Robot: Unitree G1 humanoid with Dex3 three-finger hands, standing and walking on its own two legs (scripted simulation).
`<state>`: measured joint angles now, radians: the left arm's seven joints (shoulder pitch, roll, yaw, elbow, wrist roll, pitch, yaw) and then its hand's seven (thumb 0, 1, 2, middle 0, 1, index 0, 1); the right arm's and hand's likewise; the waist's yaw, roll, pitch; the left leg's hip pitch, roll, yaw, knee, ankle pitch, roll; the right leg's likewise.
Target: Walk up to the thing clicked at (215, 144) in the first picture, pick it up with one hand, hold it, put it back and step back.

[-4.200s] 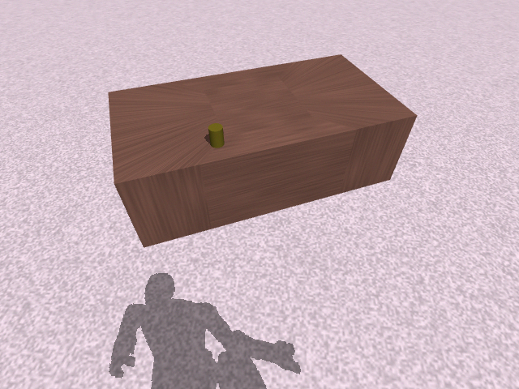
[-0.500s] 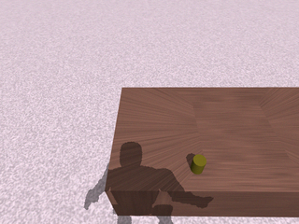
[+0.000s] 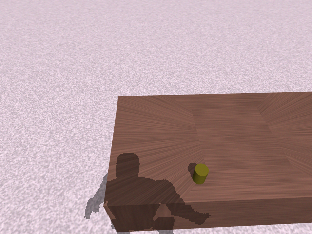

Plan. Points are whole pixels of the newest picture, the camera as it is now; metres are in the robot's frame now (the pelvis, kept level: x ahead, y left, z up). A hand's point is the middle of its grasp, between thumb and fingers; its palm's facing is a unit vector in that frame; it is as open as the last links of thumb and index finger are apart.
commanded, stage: walk up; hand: right
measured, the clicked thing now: (200, 174) +0.45 -0.21 -0.32
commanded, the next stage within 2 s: stand in 0.22 s
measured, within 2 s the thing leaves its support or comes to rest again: neither
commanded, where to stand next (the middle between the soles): +0.04 +0.01 m, yaw +0 degrees
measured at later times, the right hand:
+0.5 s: hand out of the picture +0.09 -0.26 -0.15, palm faces +0.00 +0.94 -0.34, open 7.3 cm
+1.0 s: hand out of the picture +0.08 -0.26 -0.16, palm faces -0.01 +0.94 -0.34, open 7.4 cm
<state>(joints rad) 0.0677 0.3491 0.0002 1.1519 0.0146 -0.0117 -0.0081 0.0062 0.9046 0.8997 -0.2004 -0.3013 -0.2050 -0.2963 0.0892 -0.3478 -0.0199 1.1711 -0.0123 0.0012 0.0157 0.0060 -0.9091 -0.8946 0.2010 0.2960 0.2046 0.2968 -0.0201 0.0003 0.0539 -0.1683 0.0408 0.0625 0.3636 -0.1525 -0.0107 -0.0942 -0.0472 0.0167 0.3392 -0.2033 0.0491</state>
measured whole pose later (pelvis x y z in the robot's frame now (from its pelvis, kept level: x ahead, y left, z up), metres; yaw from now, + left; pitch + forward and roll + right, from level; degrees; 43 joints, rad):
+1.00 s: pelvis +0.01 -0.01 +0.00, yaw +1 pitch -2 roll +0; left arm 0.13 0.36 0.00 1.11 0.01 -0.01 -0.01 0.01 0.90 0.90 -0.20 -0.30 -0.20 -0.30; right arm 0.10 -0.35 -0.02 1.16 -0.01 0.00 0.01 0.01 -0.91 -0.89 0.20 0.30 0.20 0.30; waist -0.01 0.00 0.06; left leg -0.15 0.04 0.05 0.34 -0.14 -0.02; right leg -0.08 -0.05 0.00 0.32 -0.21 0.04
